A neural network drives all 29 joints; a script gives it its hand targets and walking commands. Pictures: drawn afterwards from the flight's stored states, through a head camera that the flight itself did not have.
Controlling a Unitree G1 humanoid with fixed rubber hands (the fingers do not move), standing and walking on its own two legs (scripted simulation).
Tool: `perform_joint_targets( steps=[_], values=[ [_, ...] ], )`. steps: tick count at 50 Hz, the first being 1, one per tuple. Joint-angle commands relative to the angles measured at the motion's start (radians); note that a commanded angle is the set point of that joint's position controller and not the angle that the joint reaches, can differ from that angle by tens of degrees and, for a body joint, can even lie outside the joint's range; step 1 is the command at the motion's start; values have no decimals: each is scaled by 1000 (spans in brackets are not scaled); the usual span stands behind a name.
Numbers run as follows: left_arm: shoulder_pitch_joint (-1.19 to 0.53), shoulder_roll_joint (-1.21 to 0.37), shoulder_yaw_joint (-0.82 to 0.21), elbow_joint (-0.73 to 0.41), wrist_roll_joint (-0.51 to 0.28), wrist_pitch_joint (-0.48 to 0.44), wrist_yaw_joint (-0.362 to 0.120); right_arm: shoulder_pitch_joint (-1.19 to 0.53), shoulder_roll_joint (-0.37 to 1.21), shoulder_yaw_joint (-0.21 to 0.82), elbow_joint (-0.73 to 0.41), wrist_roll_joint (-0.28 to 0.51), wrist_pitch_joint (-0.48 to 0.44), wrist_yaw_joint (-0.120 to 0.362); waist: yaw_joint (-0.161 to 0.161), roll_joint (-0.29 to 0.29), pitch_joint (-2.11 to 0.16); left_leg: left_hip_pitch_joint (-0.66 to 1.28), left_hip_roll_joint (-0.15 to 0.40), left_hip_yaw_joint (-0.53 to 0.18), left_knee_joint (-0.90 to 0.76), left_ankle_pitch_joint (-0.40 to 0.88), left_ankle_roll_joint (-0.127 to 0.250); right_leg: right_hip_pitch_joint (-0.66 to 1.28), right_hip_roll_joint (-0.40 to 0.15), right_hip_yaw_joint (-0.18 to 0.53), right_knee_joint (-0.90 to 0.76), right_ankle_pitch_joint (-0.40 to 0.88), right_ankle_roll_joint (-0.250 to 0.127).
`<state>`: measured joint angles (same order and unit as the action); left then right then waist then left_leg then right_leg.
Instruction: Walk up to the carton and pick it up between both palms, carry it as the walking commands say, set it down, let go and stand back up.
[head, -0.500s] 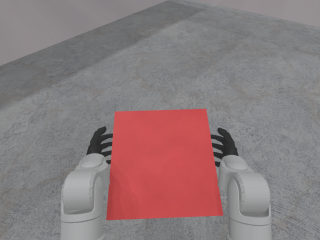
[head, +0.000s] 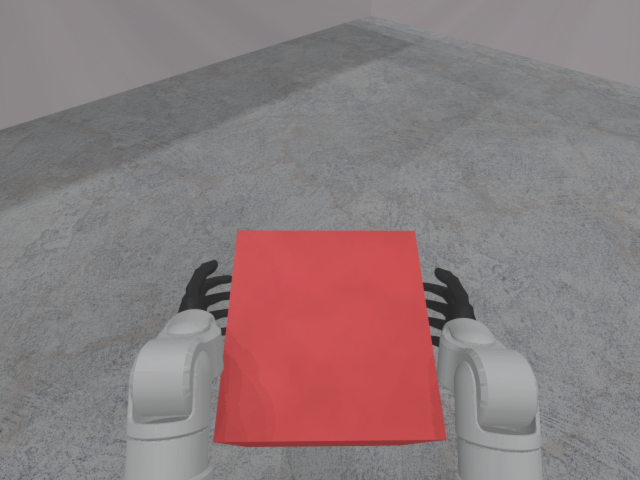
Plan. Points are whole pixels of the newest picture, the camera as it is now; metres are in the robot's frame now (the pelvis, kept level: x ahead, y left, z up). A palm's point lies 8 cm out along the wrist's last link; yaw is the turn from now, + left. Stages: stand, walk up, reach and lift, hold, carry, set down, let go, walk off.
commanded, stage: carry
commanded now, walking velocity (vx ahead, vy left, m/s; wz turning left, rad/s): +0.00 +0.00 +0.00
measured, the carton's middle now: (325, 346) +0.28 +0.00 +0.02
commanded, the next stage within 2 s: none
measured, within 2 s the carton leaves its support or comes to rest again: neither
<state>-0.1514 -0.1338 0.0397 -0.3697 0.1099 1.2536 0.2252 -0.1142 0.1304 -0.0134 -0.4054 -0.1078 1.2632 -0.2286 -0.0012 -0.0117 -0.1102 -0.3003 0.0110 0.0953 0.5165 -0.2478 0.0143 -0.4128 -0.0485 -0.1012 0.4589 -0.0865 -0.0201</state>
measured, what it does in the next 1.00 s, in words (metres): stands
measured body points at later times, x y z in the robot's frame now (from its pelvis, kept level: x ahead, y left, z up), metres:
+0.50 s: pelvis +0.02 +0.00 +0.00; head +0.01 +0.00 +0.45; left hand +0.29 +0.15 +0.10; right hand +0.29 -0.14 +0.09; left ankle +0.02 +0.11 -0.73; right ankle +0.10 -0.11 -0.73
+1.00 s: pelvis +0.04 +0.01 +0.00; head +0.03 +0.01 +0.45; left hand +0.31 +0.16 +0.09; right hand +0.31 -0.14 +0.09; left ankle +0.02 +0.11 -0.73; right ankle +0.10 -0.11 -0.73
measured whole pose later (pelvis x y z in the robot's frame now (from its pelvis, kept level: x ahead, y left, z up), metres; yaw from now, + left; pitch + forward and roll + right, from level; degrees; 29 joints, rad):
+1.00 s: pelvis +0.04 +0.01 +0.00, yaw +0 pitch +3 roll +0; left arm -0.16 -0.14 0.04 -0.36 0.12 1.21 0.22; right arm -0.14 0.13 -0.03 -0.38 -0.12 1.23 -0.21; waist 0.01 0.00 -0.10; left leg -0.27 0.01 0.09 0.54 -0.32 0.02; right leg -0.39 -0.05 -0.11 0.50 -0.16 -0.01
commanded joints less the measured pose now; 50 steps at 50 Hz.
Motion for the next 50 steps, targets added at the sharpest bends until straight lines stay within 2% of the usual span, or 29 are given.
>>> perform_joint_targets(
  steps=[1, 9, 28, 50],
  values=[
    [-375, -942, -559, -84, -375, -22, -259, -427, 975, 574, -86, 375, -28, 251, 10, -15, -137, -71, 94, -112, -144, -178, 16, 142, -99, 141, -122, -292, 4],
    [-384, -959, -570, -88, -382, -31, -265, -422, 986, 570, -83, 369, -36, 255, 11, -14, -158, -36, 90, -104, -122, -124, 20, 141, -101, 142, -121, -250, -5],
    [-368, -968, -585, -92, -378, -47, -265, -409, 976, 568, -90, 365, -51, 259, 7, 6, -209, 10, 110, -101, -88, 76, 17, 201, -100, 103, -20, 43, -10],
    [-372, -966, -579, -71, -364, -62, -266, -417, 966, 552, -65, 351, -69, 263, 6, 13, -202, 15, 116, -100, -84, 98, 18, 206, -90, 94, 0, 62, -11]
  ],
)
